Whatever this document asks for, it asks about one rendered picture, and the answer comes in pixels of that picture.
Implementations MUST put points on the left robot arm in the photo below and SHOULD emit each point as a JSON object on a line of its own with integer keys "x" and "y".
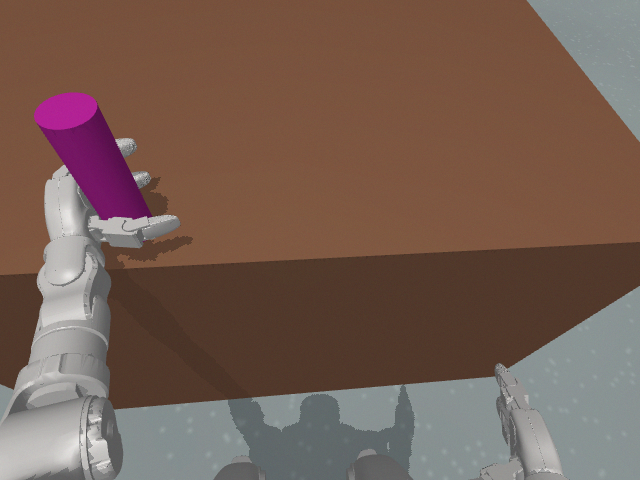
{"x": 59, "y": 423}

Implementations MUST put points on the right robot hand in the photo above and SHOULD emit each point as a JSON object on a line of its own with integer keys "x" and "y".
{"x": 532, "y": 448}

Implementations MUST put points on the can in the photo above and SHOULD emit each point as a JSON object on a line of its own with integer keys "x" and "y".
{"x": 77, "y": 130}

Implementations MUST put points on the left robot hand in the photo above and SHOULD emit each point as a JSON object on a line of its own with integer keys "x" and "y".
{"x": 68, "y": 212}

